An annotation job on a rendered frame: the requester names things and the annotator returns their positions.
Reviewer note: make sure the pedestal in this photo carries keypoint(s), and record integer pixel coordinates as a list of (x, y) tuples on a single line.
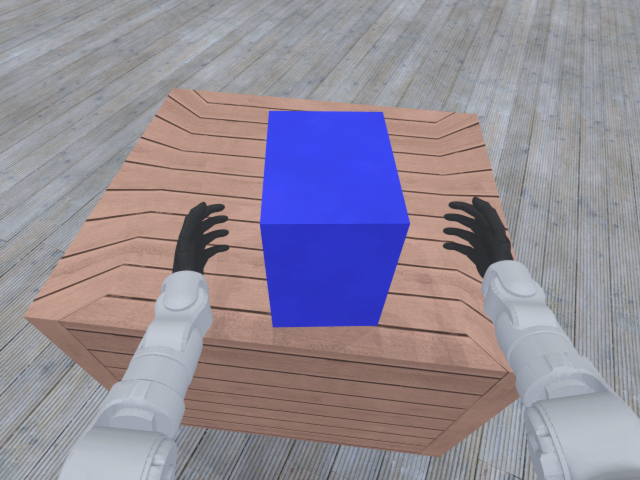
[(426, 377)]

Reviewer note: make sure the carton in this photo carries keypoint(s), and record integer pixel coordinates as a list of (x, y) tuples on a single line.
[(333, 217)]

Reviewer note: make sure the left robot forearm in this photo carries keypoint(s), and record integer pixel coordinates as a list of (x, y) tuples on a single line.
[(151, 394)]

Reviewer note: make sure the right robot forearm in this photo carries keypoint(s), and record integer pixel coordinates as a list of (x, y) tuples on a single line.
[(541, 355)]

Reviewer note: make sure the robot left upper arm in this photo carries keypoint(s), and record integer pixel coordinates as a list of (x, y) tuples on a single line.
[(109, 453)]

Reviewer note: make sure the robot right hand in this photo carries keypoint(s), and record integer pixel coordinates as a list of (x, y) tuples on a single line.
[(490, 242)]

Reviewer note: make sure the robot left hand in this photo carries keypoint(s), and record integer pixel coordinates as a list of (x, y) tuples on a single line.
[(190, 253)]

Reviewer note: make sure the robot right upper arm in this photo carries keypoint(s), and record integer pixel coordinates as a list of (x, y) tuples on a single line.
[(583, 437)]

